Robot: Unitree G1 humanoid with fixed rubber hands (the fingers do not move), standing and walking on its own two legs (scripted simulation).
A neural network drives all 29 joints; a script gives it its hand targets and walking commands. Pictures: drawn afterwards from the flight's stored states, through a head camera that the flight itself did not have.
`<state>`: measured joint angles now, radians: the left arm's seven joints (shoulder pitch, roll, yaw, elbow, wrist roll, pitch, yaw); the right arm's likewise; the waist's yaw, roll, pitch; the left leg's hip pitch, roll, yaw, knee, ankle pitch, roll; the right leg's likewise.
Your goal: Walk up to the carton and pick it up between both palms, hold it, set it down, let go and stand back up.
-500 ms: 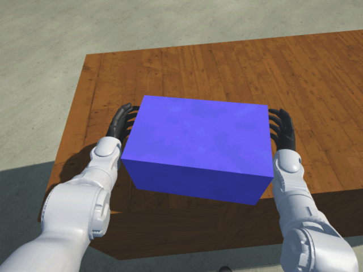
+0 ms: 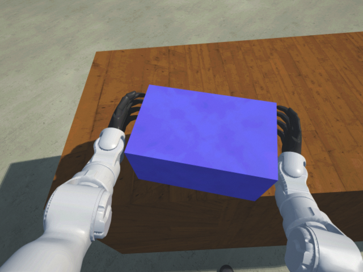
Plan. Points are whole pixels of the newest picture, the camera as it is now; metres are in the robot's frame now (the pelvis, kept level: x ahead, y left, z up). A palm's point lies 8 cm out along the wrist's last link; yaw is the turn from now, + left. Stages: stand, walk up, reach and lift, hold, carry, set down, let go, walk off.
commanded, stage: reach and lift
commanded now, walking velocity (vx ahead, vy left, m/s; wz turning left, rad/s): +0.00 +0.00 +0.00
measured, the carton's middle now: (202, 143) +0.40 -0.09 +0.03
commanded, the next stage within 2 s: none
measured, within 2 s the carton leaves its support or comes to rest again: neither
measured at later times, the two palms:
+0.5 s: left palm (123, 124) +0.46 +0.08 +0.08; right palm (294, 139) +0.35 -0.28 +0.06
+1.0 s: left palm (95, 115) +0.43 +0.12 +0.15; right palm (294, 112) +0.36 -0.26 +0.14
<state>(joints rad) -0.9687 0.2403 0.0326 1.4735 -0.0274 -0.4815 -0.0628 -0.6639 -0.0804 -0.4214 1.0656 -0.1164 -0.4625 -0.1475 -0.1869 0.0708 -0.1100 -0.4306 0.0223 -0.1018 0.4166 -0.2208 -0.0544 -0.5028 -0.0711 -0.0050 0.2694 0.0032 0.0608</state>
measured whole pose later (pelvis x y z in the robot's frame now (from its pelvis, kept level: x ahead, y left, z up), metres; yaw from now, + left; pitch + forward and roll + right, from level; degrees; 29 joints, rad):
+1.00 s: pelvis +0.01 +0.01 +0.01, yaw -2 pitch +1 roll -1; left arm -0.70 0.18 0.11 0.77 -0.02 0.13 -0.03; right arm -0.61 -0.19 -0.17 0.72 0.14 0.05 -0.15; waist -0.12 0.01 -0.07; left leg -0.12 0.03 -0.07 0.35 -0.24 -0.04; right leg -0.22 -0.06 0.01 0.23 -0.03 0.07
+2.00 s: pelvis +0.02 +0.01 +0.01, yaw +0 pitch -3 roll -1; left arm -0.46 0.04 0.22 0.12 0.11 0.58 -0.04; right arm -0.50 -0.21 -0.12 0.42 0.20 0.29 -0.10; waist -0.06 -0.01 -0.01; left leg -0.04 0.04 -0.08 0.36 -0.26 -0.04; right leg -0.11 -0.06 0.00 0.21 -0.04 0.07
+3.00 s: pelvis +0.01 +0.00 +0.01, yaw +1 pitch -5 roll -1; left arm -0.54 0.04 0.29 0.09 0.15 0.69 -0.09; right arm -0.61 -0.21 -0.13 0.45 0.19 0.40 -0.10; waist -0.04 -0.01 -0.02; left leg -0.02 0.04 -0.11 0.35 -0.25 -0.05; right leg -0.08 -0.05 -0.01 0.21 -0.04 0.06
